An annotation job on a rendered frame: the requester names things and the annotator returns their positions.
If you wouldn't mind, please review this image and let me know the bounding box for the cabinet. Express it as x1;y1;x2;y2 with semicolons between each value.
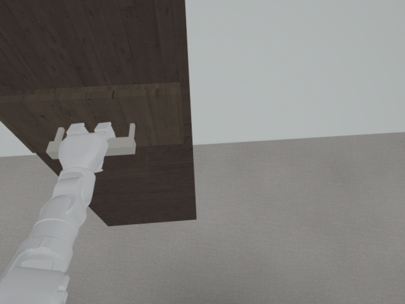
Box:
0;0;197;226

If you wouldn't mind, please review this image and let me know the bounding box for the drawer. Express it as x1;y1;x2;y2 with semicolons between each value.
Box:
0;82;184;153

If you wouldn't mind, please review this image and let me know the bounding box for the left robot hand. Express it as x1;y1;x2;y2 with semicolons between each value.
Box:
58;122;116;173

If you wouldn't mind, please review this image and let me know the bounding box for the left robot upper arm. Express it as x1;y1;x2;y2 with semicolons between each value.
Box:
0;266;70;304

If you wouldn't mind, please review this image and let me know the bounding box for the handle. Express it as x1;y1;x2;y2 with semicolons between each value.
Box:
46;123;136;159
94;168;151;185

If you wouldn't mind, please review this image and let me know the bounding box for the robot left forearm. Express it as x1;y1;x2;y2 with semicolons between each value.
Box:
0;167;96;289

